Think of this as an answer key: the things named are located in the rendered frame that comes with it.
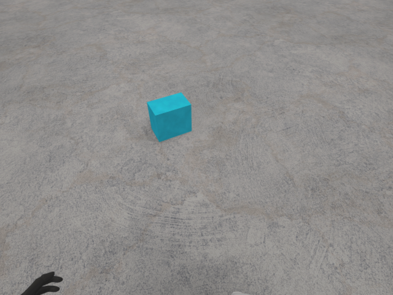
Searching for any left robot hand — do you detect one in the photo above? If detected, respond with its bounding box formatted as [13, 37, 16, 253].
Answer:
[21, 272, 63, 295]

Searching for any carton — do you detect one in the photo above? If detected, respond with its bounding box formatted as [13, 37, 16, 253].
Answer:
[147, 93, 192, 142]

